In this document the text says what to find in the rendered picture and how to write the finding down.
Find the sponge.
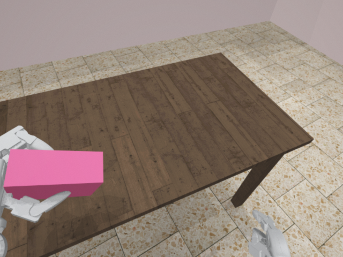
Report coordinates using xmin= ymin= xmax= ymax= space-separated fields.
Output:
xmin=3 ymin=149 xmax=103 ymax=200

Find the robot right hand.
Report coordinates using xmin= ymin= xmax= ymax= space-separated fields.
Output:
xmin=248 ymin=210 xmax=291 ymax=257

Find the robot left hand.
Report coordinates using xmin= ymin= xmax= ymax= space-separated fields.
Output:
xmin=0 ymin=126 xmax=71 ymax=223

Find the table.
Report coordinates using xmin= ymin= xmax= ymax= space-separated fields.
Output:
xmin=0 ymin=52 xmax=314 ymax=257

